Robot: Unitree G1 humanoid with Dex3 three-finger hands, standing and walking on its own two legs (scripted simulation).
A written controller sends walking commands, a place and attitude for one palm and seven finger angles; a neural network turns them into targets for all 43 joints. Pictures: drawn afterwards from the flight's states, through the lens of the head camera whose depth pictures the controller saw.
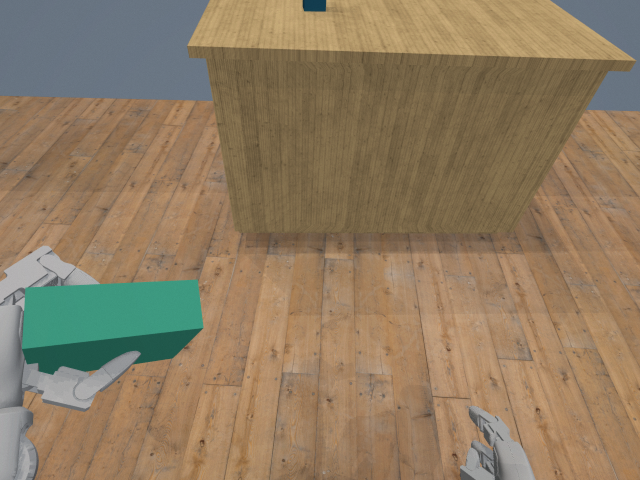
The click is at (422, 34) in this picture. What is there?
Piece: table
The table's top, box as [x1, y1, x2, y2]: [187, 0, 635, 71]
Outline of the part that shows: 187,45 189,57 625,71 629,71 635,62 635,60 549,0 326,0 325,12 304,11 302,8 302,0 210,0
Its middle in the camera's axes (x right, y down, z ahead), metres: +0.25 -0.74 +1.29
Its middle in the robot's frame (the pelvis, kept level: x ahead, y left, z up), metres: +1.47 -0.17 +0.05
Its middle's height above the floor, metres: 0.82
